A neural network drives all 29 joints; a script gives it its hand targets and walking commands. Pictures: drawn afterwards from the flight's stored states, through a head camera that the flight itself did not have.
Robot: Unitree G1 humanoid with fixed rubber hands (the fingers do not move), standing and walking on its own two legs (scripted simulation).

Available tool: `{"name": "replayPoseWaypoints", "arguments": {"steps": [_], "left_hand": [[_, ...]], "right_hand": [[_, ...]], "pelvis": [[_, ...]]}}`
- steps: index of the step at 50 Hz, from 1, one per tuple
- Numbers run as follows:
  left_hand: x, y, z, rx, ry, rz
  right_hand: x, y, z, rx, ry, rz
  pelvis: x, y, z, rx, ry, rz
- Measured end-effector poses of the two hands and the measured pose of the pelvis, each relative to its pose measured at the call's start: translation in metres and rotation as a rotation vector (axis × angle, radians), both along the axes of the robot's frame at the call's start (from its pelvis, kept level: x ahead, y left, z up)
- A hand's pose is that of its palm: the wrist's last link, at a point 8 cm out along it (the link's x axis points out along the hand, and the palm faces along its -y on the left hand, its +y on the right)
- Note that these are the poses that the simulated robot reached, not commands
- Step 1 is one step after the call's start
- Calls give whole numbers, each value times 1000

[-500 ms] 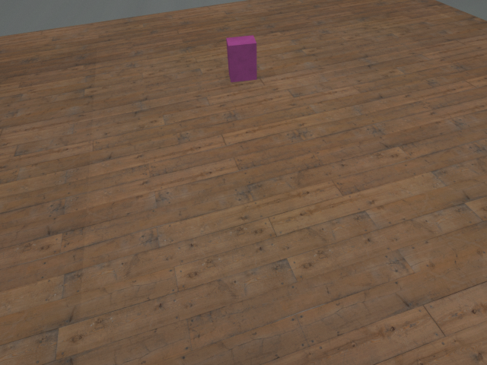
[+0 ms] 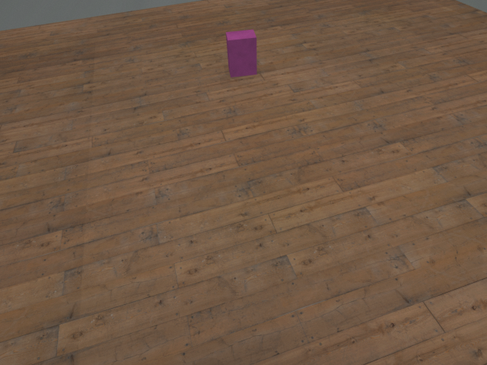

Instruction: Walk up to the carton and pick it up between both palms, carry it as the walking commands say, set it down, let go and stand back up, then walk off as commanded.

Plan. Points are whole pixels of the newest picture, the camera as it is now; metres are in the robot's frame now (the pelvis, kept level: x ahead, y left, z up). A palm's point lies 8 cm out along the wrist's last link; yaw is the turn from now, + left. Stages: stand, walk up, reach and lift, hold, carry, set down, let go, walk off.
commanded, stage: stand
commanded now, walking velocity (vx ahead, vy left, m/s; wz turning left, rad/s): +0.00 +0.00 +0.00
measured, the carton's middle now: (241, 53) +2.45 +0.12 -0.63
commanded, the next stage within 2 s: walk off in 0.50 s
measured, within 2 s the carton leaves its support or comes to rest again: neither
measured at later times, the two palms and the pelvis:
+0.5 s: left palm out of the picture +0.07 +0.30 -0.11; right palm out of the picture +0.03 -0.27 -0.13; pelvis +0.00 +0.00 +0.00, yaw +0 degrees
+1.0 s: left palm out of the picture +0.07 +0.32 -0.11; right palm out of the picture +0.02 -0.23 -0.14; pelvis +0.00 +0.03 +0.00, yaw +3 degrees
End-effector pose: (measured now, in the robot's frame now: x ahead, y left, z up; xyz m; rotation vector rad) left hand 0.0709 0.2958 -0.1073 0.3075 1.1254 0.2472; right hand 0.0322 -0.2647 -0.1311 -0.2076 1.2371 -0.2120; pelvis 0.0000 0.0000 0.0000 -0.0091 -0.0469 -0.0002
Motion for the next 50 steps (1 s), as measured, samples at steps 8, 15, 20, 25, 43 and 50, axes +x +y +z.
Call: {"name": "replayPoseWaypoints", "arguments": {"steps": [8,15,20,25,43,50], "left_hand": [[1,0,1,2,0,-1],[1,1,1,4,0,-2],[1,1,1,4,1,-3],[3,1,2,6,3,-4],[8,0,0,-8,2,4],[-4,23,-4,-19,31,63]], "right_hand": [[1,-1,0,0,1,0],[1,-2,0,-2,1,1],[1,-2,0,-1,1,1],[2,-3,0,0,4,2],[-2,0,-2,2,65,-9],[-12,32,-4,38,176,38]], "pelvis": [[1,-1,0,1,1,0],[0,-1,0,1,1,0],[1,-1,0,1,1,0],[2,-2,0,2,4,0],[3,2,1,4,4,2],[-5,31,2,17,6,57]]}}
